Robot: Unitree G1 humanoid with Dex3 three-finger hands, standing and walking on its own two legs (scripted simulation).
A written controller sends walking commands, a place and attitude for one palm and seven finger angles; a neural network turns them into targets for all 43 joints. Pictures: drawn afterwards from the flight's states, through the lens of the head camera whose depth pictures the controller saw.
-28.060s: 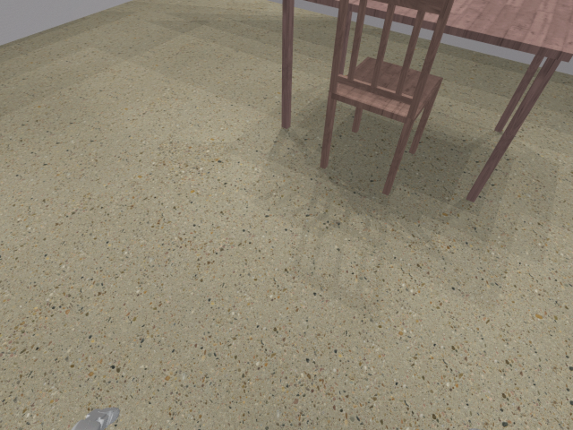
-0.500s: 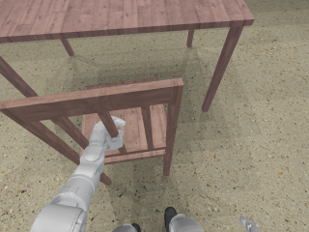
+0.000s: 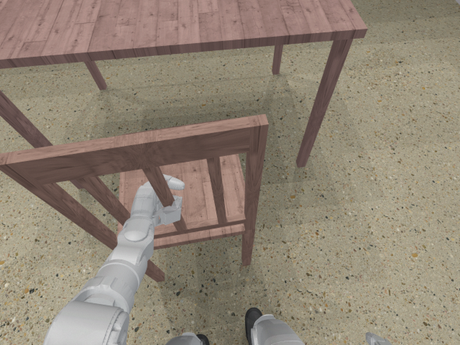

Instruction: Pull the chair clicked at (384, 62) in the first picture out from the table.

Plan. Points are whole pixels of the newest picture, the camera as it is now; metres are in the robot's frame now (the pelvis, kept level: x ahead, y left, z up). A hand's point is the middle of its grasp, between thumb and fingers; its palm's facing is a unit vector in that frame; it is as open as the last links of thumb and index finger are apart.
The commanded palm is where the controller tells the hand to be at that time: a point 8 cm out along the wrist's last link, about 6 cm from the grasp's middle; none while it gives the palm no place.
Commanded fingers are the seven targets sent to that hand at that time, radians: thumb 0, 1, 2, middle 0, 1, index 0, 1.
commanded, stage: step backward, pulling the chair out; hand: left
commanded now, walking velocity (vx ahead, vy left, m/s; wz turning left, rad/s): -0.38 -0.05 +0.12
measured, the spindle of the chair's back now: (168, 202) +0.39 +0.13 -0.08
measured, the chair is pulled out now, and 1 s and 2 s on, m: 0.28 0.28 0.29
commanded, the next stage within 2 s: stop walking, hand still on the chair in 1.26 s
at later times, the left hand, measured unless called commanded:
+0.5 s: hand (175, 209) +0.37 +0.11 -0.06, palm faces -0.05 -0.98 -0.19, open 5.5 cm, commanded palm +0.37 +0.17 -0.05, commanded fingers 0.00 0.90 0.90 -0.50 -1.45 -0.50 -1.45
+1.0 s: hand (175, 209) +0.37 +0.11 -0.06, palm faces -0.04 -0.98 -0.20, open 5.5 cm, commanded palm +0.37 +0.17 -0.05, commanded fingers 0.00 0.90 0.90 -0.50 -1.45 -0.50 -1.45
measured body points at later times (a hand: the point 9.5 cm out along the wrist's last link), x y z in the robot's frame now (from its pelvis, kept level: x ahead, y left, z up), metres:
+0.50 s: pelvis +0.00 +0.00 +0.00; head +0.09 -0.02 +0.44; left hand +0.37 +0.16 -0.04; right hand +0.09 -0.27 -0.14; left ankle +0.02 +0.14 -0.72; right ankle +0.11 -0.08 -0.72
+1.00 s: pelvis +0.00 +0.00 +0.00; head +0.09 -0.02 +0.44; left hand +0.37 +0.16 -0.04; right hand +0.08 -0.27 -0.14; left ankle +0.02 +0.14 -0.72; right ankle +0.11 -0.08 -0.72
